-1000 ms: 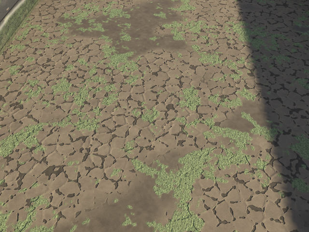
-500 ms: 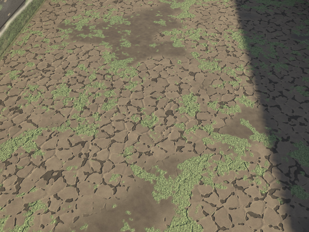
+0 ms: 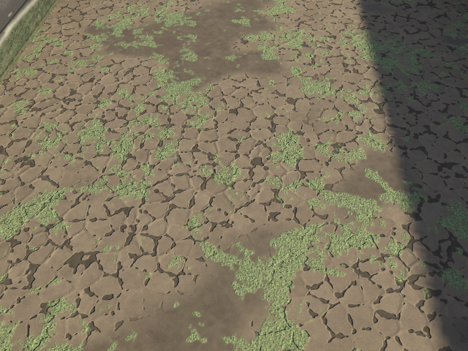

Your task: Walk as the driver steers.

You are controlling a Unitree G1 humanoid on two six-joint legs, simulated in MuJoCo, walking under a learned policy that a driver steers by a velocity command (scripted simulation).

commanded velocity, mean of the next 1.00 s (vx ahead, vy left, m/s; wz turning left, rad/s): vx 0.03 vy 0.00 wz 0.00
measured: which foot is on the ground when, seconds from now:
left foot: down 0.00-1.00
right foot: down 0.00-1.00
